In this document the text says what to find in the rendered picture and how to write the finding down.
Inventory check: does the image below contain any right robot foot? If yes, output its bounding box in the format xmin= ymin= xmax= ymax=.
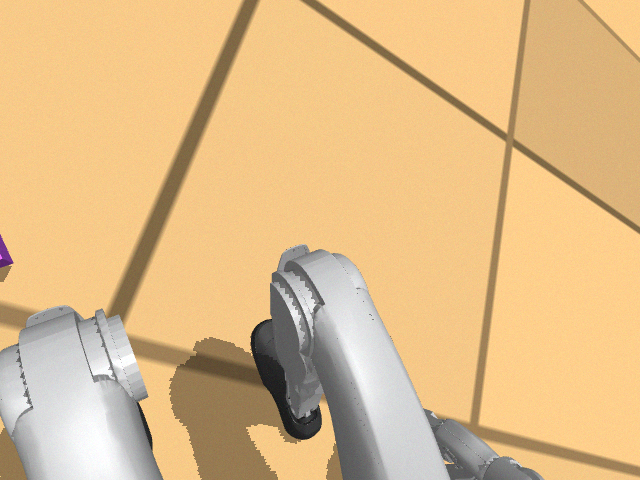
xmin=251 ymin=319 xmax=322 ymax=440

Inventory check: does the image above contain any left robot foot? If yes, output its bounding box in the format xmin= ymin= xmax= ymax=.
xmin=137 ymin=402 xmax=153 ymax=452

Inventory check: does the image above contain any small box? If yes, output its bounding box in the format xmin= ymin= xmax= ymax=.
xmin=0 ymin=235 xmax=13 ymax=268

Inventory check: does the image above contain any right robot hand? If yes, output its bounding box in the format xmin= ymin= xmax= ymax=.
xmin=423 ymin=408 xmax=500 ymax=480

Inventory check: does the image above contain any right robot arm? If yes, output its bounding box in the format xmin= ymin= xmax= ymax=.
xmin=483 ymin=456 xmax=544 ymax=480

